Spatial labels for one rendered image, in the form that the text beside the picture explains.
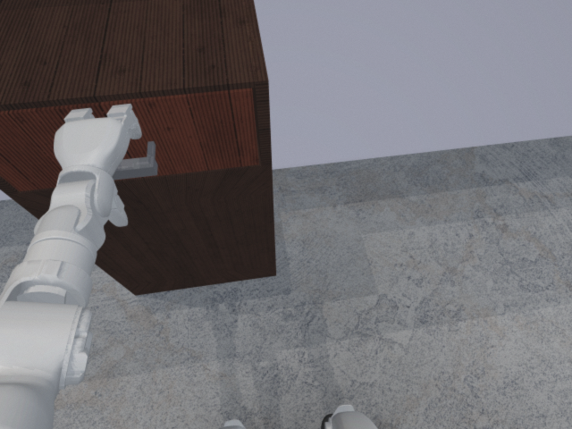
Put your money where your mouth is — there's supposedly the left robot upper arm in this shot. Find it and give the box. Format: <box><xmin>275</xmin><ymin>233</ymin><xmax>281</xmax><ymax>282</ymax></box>
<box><xmin>0</xmin><ymin>300</ymin><xmax>93</xmax><ymax>429</ymax></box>

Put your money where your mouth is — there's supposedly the robot right shin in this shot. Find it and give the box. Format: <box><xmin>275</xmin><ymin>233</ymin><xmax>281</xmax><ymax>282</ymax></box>
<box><xmin>332</xmin><ymin>405</ymin><xmax>355</xmax><ymax>417</ymax></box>

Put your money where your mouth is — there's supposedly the cabinet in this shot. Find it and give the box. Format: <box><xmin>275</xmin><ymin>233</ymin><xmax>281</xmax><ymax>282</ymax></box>
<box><xmin>0</xmin><ymin>0</ymin><xmax>276</xmax><ymax>296</ymax></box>

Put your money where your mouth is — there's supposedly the left robot hand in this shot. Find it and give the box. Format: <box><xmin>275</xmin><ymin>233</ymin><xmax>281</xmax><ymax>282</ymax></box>
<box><xmin>54</xmin><ymin>104</ymin><xmax>142</xmax><ymax>227</ymax></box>

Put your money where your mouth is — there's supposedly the robot right thigh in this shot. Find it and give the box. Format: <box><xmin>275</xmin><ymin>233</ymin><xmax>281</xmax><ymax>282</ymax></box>
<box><xmin>324</xmin><ymin>411</ymin><xmax>378</xmax><ymax>429</ymax></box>

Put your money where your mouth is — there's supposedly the robot left forearm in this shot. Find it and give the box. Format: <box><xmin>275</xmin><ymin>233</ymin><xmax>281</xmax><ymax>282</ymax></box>
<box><xmin>0</xmin><ymin>165</ymin><xmax>114</xmax><ymax>309</ymax></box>

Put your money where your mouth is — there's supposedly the drawer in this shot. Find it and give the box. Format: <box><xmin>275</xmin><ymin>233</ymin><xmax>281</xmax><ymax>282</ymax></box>
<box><xmin>0</xmin><ymin>88</ymin><xmax>259</xmax><ymax>191</ymax></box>

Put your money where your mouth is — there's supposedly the handle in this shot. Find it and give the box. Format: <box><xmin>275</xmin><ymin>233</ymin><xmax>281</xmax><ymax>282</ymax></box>
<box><xmin>112</xmin><ymin>141</ymin><xmax>158</xmax><ymax>181</ymax></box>

